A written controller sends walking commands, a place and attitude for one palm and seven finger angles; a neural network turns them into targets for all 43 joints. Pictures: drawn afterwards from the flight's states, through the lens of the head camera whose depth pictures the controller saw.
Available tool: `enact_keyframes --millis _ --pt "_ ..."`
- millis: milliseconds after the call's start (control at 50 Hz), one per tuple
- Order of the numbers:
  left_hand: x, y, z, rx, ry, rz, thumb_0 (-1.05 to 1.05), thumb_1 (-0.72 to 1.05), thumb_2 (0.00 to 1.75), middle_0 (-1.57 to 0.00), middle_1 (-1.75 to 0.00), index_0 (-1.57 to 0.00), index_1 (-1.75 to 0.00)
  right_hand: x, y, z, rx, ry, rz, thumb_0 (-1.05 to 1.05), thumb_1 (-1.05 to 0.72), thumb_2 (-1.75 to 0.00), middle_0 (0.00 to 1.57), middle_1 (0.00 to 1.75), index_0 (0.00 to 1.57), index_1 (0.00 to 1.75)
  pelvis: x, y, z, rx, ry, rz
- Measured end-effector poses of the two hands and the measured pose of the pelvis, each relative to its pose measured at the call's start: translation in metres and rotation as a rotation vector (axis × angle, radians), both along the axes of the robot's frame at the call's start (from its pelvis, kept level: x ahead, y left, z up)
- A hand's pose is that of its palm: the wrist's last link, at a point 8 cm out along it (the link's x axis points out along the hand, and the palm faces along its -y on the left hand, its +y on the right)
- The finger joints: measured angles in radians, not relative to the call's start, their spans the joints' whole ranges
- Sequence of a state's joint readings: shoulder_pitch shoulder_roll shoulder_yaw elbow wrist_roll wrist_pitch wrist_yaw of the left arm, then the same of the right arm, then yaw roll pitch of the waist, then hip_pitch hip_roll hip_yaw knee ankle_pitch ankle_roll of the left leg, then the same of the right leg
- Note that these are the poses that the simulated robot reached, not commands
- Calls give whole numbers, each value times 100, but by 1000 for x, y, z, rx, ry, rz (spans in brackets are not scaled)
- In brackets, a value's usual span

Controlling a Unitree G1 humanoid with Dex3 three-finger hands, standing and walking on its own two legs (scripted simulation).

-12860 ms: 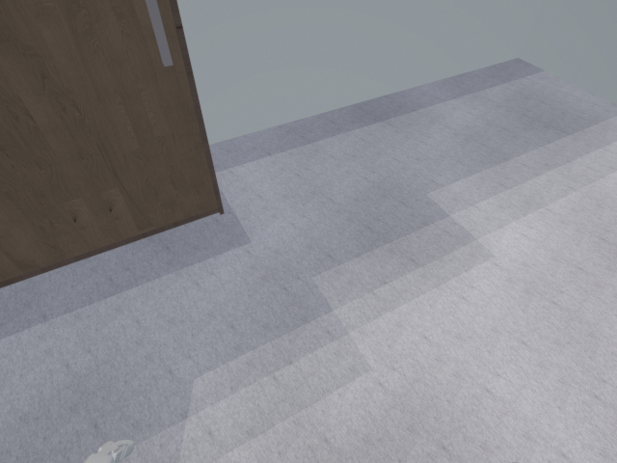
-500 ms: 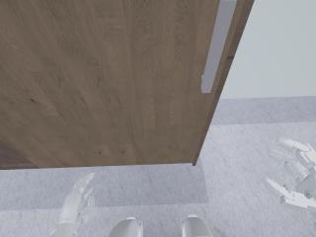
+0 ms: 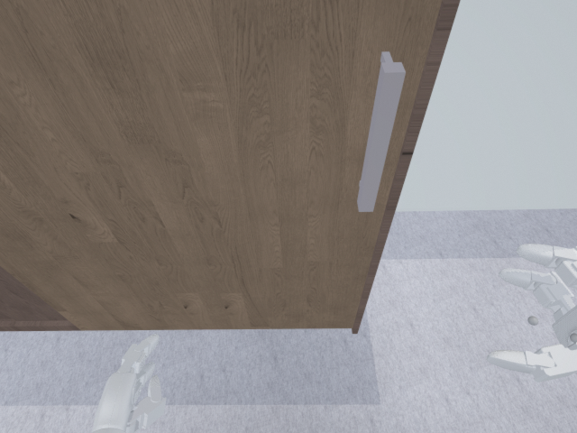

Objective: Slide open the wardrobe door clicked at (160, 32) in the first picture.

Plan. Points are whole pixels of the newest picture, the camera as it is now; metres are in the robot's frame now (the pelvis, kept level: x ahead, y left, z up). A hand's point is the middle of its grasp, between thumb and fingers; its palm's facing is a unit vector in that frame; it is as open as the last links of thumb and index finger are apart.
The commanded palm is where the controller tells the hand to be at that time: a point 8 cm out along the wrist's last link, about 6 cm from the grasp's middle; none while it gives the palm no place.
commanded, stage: raise the hand with hooked fingers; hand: right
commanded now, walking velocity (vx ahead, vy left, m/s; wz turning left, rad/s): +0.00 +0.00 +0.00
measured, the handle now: (374, 141) +0.51 -0.11 +0.13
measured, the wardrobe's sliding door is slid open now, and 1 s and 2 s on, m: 0.00 0.00 0.00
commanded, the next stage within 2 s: move the hooked fingers beside the handle in 0.94 s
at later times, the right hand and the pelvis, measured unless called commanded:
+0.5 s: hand (559, 258) +0.28 -0.27 +0.16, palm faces +0.07 +1.00 -0.03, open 14.0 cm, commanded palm +0.24 -0.32 +0.16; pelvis +0.01 +0.00 +0.02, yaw +0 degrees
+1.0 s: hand (536, 277) +0.26 -0.24 +0.15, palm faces +0.08 +1.00 -0.03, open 14.0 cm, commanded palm +0.23 -0.29 +0.16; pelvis -0.01 +0.02 +0.02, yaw +1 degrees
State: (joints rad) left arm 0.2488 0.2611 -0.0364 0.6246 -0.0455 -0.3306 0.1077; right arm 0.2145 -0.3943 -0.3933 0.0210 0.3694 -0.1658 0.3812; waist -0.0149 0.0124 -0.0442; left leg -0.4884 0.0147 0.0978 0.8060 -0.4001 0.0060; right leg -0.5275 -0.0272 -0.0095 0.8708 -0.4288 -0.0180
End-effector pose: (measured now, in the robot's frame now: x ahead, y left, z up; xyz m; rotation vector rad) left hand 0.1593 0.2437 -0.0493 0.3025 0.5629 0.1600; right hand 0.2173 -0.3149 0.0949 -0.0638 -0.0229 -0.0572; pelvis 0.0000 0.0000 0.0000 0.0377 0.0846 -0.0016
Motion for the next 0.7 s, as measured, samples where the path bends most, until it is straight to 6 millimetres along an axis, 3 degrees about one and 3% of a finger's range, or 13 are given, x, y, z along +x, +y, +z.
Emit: enact_keyframes --millis 140,280,520,700 --pt "26 -22 8 -45 -33 -46 1 90 90 -21 -30 -20 -30 9 -13 16 29 40 -22 -1 40 -34 30 114 30 114 7 -5 9 0 -26 -6" --pt "32 -28 11 -53 -16 -65 1 90 90 -21 -30 -20 -30 20 -13 36 27 5 -19 -1 47 -31 30 118 30 119 9 -4 16 -5 -50 -9" --pt "10 -4 12 -56 30 3 1 90 90 -21 -30 -20 -30 41 -9 65 35 7 -8 -2 50 -30 30 120 30 120 5 5 25 -17 -83 -1" --pt "-8 17 12 -55 32 48 1 90 90 -21 -30 -20 -30 31 8 54 55 42 -13 -2 50 -30 30 120 30 120 -3 15 26 -27 -97 11"
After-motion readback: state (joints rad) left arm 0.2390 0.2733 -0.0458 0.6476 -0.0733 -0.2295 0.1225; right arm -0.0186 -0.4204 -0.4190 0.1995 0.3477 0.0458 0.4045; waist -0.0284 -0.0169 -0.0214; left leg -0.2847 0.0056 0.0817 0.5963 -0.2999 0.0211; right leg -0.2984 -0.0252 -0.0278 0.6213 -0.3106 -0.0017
